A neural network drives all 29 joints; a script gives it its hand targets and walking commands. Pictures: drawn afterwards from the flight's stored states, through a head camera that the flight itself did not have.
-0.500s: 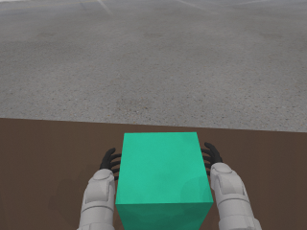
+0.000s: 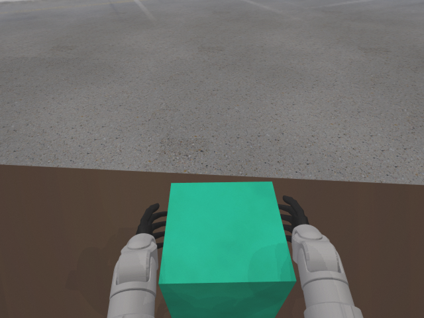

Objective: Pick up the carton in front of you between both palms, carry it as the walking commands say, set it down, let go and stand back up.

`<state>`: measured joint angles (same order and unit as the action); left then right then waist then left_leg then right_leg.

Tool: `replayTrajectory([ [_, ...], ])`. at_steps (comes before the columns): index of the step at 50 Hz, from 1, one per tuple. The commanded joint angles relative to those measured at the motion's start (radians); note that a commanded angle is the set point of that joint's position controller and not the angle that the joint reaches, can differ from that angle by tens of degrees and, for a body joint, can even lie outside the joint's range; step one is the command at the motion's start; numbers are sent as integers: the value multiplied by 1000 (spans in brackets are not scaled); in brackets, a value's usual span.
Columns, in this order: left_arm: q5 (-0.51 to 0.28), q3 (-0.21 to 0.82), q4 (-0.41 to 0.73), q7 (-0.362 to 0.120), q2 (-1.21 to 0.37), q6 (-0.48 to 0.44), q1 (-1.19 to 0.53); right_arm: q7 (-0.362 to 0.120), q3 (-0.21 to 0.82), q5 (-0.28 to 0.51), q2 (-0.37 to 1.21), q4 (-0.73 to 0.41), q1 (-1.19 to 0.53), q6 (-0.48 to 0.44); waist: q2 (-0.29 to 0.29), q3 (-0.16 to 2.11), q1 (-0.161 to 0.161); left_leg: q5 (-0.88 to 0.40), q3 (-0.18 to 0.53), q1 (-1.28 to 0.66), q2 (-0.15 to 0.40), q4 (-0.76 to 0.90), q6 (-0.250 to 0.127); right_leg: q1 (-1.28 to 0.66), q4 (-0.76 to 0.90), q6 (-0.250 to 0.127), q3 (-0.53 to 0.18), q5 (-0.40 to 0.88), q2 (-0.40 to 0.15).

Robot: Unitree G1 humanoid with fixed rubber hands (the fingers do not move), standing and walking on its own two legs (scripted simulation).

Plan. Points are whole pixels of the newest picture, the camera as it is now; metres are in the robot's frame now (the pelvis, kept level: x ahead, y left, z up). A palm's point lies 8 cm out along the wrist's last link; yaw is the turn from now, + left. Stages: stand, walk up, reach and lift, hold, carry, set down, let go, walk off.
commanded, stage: reach and lift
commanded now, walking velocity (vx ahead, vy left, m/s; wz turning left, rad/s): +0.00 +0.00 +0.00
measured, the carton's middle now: (222, 256) +0.29 +0.00 -0.04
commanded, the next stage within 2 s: hold in 0.28 s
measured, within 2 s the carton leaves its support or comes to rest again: neither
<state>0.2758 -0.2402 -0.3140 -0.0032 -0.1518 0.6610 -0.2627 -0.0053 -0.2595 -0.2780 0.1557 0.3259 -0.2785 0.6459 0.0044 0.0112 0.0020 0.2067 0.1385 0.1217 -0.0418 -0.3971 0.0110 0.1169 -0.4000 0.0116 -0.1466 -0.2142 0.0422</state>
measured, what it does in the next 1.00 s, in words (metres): stands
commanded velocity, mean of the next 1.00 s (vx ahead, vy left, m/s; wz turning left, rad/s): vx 0.00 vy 0.00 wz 0.00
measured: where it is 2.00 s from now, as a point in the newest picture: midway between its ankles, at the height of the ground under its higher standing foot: outside the picture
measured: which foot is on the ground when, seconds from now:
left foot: down 0.00-1.00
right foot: down 0.00-1.00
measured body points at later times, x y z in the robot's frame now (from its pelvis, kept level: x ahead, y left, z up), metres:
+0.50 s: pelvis +0.00 +0.00 +0.00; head -0.05 +0.00 +0.45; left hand +0.29 +0.15 +0.04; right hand +0.30 -0.15 +0.05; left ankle +0.01 +0.13 -0.74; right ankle +0.01 -0.13 -0.74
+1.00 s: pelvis -0.01 +0.00 +0.00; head -0.05 +0.00 +0.45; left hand +0.29 +0.15 +0.04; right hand +0.30 -0.15 +0.05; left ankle +0.01 +0.13 -0.74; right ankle +0.01 -0.13 -0.74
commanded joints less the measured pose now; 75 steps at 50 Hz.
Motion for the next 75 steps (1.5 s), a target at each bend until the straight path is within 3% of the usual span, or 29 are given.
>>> replayTrajectory([
  [1, -249, 555, 50, -235, -941, -27, -483, -240, 556, 240, 949, -10, -430, -9, -6, 253, 0, -235, -66, -99, -54, 47, 8, -61, 53, 10, 71, 231, 56],
  [13, -261, 566, 96, -232, -930, 2, -465, -238, 569, 251, 935, -59, -415, 19, -5, 228, -1, -236, -64, -112, -55, 62, 9, -76, 68, 11, 72, 236, 56],
  [18, -304, 635, 180, -230, -934, 27, -477, -232, 638, 292, 950, -141, -426, 46, -3, 274, -5, -286, -59, -151, -56, 68, 12, -114, 75, 17, 69, 290, 56],
  [25, -257, 556, 119, -229, -880, 74, -478, -231, 558, 249, 895, -84, -426, 91, -4, 130, -1, -112, -72, -102, -51, 98, 6, -66, 104, 8, 75, 119, 50],
  [38, -260, 556, 95, -239, -913, 63, -572, -242, 561, 252, 928, -61, -523, 79, -3, 183, -2, -78, -76, -103, -49, 81, 5, -62, 88, 6, 82, 82, 48],
  [61, -269, 568, 145, -230, -900, 71, -495, -233, 571, 260, 916, -108, -445, 86, -6, 199, -1, -202, -71, -139, -52, 83, 8, -99, 91, 9, 75, 203, 53],
  [75, -271, 571, 154, -230, -894, 71, -491, -231, 574, 261, 912, -117, -441, 86, -4, 192, -1, -182, -70, -131, -53, 84, 6, -93, 91, 7, 75, 186, 52],
])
